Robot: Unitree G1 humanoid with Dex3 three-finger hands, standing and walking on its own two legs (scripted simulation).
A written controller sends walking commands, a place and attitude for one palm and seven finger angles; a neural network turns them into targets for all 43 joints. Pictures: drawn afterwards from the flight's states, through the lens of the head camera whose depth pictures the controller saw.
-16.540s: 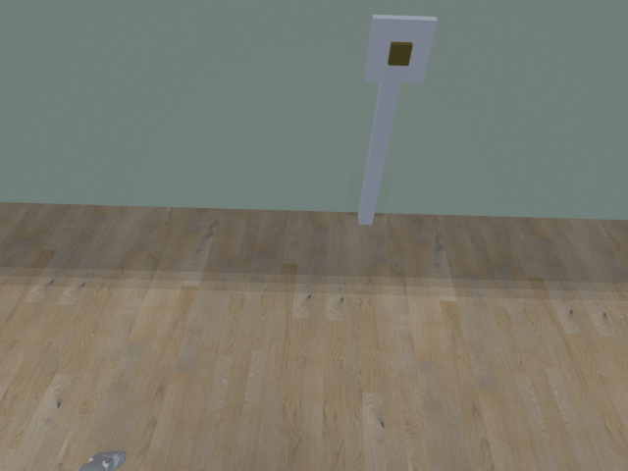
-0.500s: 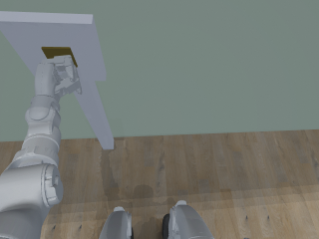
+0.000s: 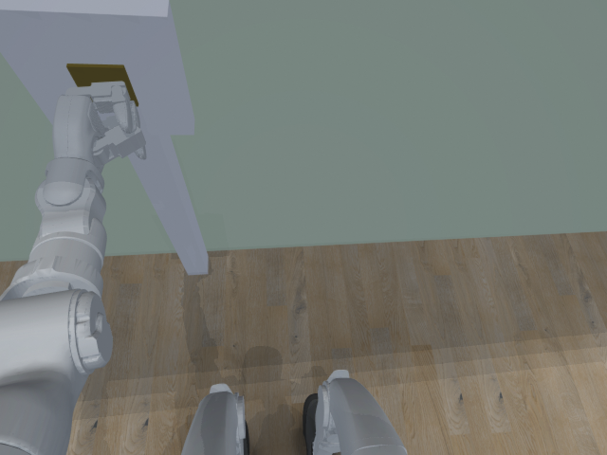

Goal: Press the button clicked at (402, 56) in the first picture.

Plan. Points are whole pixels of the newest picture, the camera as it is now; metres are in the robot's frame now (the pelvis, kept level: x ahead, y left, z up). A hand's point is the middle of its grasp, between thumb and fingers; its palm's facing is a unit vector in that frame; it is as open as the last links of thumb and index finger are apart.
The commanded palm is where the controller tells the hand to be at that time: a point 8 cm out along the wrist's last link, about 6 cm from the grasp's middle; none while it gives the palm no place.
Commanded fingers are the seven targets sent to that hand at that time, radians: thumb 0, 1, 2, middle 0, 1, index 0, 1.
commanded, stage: pull the fist back off the button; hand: left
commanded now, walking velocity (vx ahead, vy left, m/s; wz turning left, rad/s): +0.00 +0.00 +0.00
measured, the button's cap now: (106, 80) +0.56 +0.21 +0.10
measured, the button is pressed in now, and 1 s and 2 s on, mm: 13 0 0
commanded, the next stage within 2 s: draw the hand back to the body in 0.90 s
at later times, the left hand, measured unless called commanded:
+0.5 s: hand (140, 147) +0.48 +0.17 +0.07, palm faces +0.02 -1.00 -0.02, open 2.8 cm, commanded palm +0.44 +0.21 +0.08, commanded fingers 0.00 0.90 0.90 -1.30 -1.50 -1.30 -1.50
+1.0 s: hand (133, 188) +0.43 +0.17 +0.07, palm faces +0.02 -1.00 -0.02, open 3.1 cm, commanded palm +0.40 +0.22 +0.08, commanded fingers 0.00 0.90 0.90 -1.30 -1.50 -1.30 -1.50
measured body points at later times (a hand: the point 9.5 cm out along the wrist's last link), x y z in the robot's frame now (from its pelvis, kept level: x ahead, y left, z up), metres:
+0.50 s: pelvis +0.03 +0.00 +0.02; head +0.14 +0.02 +0.46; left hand +0.48 +0.22 +0.07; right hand +0.09 -0.26 -0.09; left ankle +0.05 +0.10 -0.64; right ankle +0.07 -0.11 -0.64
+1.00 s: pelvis +0.06 +0.00 +0.03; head +0.16 +0.01 +0.47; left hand +0.42 +0.22 +0.07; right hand +0.21 -0.25 -0.08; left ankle +0.05 +0.10 -0.64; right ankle +0.07 -0.11 -0.64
